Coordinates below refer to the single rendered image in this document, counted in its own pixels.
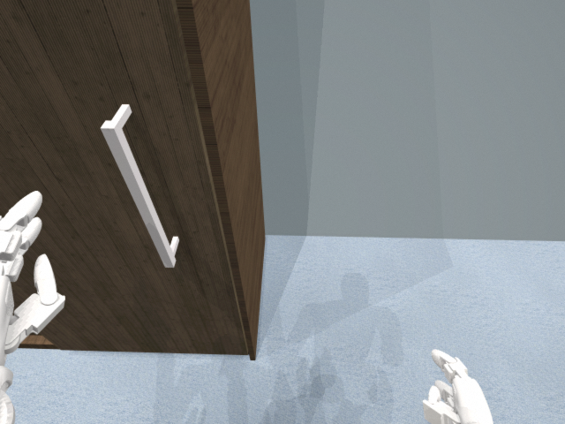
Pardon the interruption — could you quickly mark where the handle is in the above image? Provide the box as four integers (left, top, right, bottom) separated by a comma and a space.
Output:
101, 104, 179, 268

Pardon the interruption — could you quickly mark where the left robot hand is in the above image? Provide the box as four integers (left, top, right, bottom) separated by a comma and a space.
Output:
0, 191, 65, 366

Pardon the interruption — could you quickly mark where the right robot hand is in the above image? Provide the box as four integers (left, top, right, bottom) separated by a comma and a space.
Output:
423, 349, 493, 424

